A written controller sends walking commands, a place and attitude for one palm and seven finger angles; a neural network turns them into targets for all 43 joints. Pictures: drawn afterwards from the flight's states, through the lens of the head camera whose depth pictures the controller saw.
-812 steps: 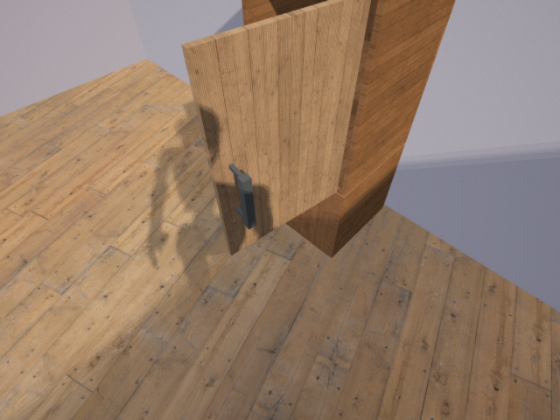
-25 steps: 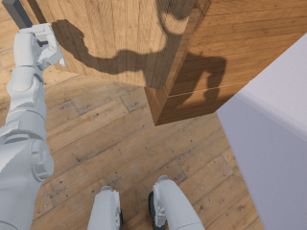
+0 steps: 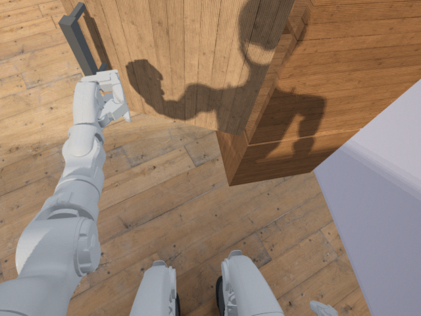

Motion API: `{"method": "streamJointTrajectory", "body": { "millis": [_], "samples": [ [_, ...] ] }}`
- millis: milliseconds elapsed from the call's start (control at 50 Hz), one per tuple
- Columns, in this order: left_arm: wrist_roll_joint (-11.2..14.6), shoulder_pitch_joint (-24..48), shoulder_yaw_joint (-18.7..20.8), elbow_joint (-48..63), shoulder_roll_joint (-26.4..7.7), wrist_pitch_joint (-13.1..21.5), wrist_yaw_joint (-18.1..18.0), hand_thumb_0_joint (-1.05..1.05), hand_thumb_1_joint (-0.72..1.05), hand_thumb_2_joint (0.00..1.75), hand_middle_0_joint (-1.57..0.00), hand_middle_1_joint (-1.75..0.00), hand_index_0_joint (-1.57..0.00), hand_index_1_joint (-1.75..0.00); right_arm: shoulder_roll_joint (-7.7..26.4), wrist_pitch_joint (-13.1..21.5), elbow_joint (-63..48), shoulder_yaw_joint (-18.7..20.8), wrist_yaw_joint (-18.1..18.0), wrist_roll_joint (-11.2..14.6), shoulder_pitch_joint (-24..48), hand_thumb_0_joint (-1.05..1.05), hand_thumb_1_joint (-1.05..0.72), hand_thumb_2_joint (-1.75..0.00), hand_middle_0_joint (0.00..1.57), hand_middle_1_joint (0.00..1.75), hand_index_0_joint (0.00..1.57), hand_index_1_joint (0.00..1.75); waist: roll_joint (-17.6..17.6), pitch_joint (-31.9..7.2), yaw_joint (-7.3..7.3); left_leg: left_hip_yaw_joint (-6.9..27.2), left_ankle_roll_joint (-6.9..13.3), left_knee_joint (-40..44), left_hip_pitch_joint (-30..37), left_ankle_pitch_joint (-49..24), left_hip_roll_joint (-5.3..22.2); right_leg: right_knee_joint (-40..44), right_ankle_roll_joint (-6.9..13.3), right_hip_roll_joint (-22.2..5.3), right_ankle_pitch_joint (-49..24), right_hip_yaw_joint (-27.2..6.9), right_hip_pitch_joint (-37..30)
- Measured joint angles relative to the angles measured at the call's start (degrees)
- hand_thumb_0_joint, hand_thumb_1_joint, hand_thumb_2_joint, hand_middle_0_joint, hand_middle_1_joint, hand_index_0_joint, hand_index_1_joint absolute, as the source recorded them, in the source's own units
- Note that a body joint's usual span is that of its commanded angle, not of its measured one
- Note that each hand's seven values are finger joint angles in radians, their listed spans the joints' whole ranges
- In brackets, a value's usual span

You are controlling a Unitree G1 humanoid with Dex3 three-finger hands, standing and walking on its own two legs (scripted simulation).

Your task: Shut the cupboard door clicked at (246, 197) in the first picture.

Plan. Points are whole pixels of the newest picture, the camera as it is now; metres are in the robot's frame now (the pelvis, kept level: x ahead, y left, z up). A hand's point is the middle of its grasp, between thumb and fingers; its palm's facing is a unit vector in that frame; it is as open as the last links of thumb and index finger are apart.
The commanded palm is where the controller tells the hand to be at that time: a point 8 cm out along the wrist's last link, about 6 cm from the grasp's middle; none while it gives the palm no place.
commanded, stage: draw the hand back to the body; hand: left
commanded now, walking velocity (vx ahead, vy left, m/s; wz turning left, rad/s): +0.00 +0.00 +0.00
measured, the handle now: (88, 49) +0.65 +0.21 +0.03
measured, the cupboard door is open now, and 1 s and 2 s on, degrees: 66 66 66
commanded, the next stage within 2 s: step back with the hand held close in 1.56 s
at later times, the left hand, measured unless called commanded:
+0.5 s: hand (63, 135) +0.37 +0.17 +0.15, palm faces -0.04 -1.00 -0.04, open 3.1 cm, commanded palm +0.33 +0.23 +0.16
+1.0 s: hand out of the picture +0.28 +0.24 +0.25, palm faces +0.37 -0.86 -0.35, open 4.7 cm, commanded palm +0.22 +0.28 +0.27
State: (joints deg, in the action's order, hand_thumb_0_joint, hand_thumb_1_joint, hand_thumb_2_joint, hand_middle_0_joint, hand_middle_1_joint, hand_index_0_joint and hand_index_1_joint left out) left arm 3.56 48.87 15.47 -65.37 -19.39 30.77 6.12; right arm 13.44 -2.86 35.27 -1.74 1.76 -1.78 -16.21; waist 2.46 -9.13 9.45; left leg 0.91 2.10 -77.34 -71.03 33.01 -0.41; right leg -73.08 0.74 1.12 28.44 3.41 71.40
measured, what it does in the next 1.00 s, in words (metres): rises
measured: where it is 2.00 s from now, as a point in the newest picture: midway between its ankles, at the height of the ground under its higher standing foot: outside the picture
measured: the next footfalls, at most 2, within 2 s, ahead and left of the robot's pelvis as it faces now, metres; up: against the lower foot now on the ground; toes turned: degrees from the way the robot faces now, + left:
none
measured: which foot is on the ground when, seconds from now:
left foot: down 0.00-1.00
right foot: down 0.00-1.00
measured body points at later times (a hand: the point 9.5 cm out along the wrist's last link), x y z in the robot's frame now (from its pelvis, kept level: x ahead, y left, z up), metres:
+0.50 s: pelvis +0.03 -0.01 +0.08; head +0.08 +0.00 +0.53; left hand +0.37 +0.23 +0.15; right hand +0.17 -0.26 -0.01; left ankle +0.02 +0.09 -0.61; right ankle +0.05 -0.12 -0.61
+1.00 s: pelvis +0.06 -0.01 +0.13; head +0.05 -0.04 +0.58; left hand +0.25 +0.28 +0.27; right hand +0.26 -0.21 +0.05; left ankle +0.02 +0.09 -0.61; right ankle +0.05 -0.12 -0.61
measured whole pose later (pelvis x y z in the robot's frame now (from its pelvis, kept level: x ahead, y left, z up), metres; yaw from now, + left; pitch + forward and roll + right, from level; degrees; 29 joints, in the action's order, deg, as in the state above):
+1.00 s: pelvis +0.06 -0.01 +0.13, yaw +2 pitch -2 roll +0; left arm 4.1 -17.3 12.0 10.5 -18.1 1.3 -5.1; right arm 12.4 2.1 33.1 -3.7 -4.7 1.1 -10.6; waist 4.4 -0.8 -2.9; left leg 1.1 1.5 -26.2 -7.3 17.0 -1.8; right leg -26.0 0.8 0.4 15.2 2.1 9.0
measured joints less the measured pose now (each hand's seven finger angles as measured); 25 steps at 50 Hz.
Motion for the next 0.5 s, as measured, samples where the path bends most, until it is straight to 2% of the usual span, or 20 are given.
{"method": "streamJointTrajectory", "body": {
  "millis": [40, 100, 220, 340, 500],
  "samples": [
    [-0.13, -0.21, 1.16, 0.7, -0.2, -0.36, 0.29, 0.02, 0.89, 0.9, -1.3, -1.5, -1.3, -1.5, 0.01, -0.28, -0.19, -0.03, -0.02, 0.06, -0.29, 0.0, -0.91, -0.9, 0.21, 0.3, 0.21, 0.3, 0.05, 0.01, 0.14, -0.25, 0.01, -0.02, 0.0, 0.05, 0.15, -0.08, 0.01, 0.15, -0.04, -0.25, 0.17],
    [1.03, -4.56, 2.21, 6.86, -0.11, -1.46, 1.09, 0.02, 0.89, 0.9, -1.3, -1.5, -1.3, -1.5, 0.04, -1.15, -0.96, 0.44, -0.08, 0.74, -1.18, 0.0, -0.91, -0.9, 0.21, 0.3, 0.21, 0.3, 0.21, 0.22, -0.18, -1.04, 0.0, 1.21, 1.74, -0.02, 0.57, 0.89, -0.03, 0.6, -0.36, -1.07, -1.1],
    [4.9, -18.64, -0.05, 21.77, 1.85, -6.67, 2.9, 0.02, 0.9, 0.9, -1.29, -1.5, -1.3, -1.5, 0.23, -2.11, -2.26, 0.93, -1.06, 3.15, -3.63, 0.0, -0.91, -0.9, 0.2, 0.3, 0.21, 0.3, 0.3, 1.4, -2.75, -2.12, 0.07, 9.01, 11.55, -1.92, 0.81, 7.96, -0.16, 1.01, -2.21, -2.4, -10.29],
    [7.35, -28.99, -3.53, 31.42, 3.36, -8.08, 3.09, 0.02, 0.9, 0.9, -1.3, -1.5, -1.3, -1.5, 0.75, -0.25, -2.75, 0.81, -2.61, 4.14, -3.82, 0.0, -0.91, -0.9, 0.21, 0.3, 0.21, 0.3, -0.45, 1.71, -4.86, -1.05, -0.32, 16.9, 21.55, -4.46, 0.28, 15.75, 0.13, 0.6, -4.11, -1.6, -20.79],
    [9.89, -38.55, -5.86, 40.52, 3.41, -11.29, 6.66, 0.02, 0.9, 0.9, -1.27, -1.47, -1.28, -1.47, 2.22, 2.21, -5.1, 1.15, -3.87, 5.05, 0.71, 0.0, -0.91, -0.9, 0.2, 0.3, 0.21, 0.3, -0.63, 2.42, -6.58, -0.31, -0.52, 23.08, 31.56, -6.08, -0.14, 21.78, 0.32, 0.26, -5.3, -1.07, -31.06]
  ]
}}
